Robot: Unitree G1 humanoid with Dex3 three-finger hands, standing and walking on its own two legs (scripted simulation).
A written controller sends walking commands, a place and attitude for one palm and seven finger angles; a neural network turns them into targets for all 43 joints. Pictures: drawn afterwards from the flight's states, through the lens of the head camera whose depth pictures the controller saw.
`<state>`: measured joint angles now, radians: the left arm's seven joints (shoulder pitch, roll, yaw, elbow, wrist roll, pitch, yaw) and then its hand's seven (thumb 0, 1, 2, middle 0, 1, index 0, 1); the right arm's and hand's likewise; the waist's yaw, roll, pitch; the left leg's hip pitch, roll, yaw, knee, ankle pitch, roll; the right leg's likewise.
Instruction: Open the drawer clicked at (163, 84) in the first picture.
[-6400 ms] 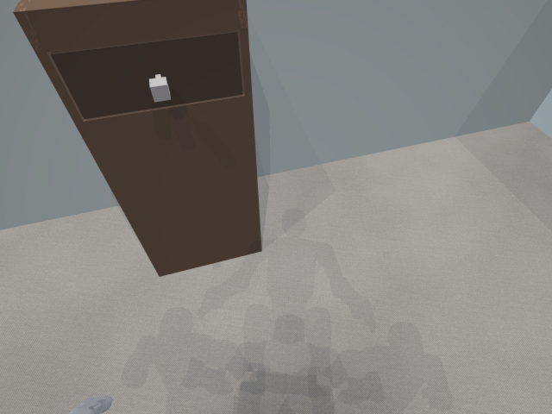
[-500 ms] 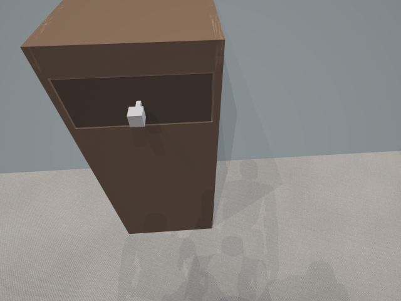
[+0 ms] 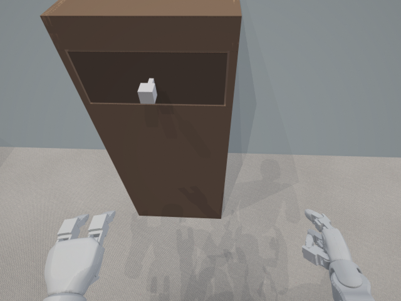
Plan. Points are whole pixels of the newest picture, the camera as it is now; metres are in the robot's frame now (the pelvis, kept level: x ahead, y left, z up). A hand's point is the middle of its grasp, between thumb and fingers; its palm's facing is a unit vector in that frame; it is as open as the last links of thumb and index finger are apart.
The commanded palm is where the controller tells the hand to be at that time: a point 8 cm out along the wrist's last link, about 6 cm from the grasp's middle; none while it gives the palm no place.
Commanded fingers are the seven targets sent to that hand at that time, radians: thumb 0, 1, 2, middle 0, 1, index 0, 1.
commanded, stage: raise the hand with hooked fingers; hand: left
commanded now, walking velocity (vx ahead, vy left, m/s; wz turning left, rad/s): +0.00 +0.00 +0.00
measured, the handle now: (149, 88) +0.56 +0.23 +0.10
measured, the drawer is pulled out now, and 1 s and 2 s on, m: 0.00 0.00 0.00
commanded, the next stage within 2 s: move the hooked fingers above the handle in 1.44 s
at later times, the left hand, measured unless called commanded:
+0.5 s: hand (82, 191) +0.26 +0.26 +0.10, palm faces +0.08 -0.08 -0.99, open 11.7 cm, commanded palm +0.23 +0.26 +0.16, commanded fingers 0.00 -0.24 0.41 -0.28 -1.03 -0.28 -1.03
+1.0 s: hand (58, 122) +0.32 +0.29 +0.21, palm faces +0.15 -0.03 -0.99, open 13.7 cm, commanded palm +0.28 +0.29 +0.27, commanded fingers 0.00 -0.50 0.30 -0.30 -1.20 -0.30 -1.20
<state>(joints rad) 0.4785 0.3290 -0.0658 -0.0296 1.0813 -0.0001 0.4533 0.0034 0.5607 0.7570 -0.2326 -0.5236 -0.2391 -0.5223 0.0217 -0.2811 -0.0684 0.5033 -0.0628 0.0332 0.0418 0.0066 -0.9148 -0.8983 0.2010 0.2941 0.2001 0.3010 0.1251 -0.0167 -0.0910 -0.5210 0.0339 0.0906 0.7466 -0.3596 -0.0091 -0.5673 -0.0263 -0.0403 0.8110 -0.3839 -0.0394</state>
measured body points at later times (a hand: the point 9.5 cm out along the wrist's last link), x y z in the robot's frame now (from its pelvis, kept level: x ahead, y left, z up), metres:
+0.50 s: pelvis +0.02 +0.01 +0.03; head +0.04 -0.03 +0.47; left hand +0.25 +0.27 +0.15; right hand +0.20 -0.22 -0.10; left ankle +0.01 +0.13 -0.71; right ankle +0.01 -0.09 -0.71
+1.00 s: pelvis +0.01 +0.04 +0.04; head +0.02 -0.01 +0.48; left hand +0.30 +0.29 +0.26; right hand +0.26 -0.14 -0.06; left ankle +0.01 +0.13 -0.71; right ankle +0.01 -0.09 -0.71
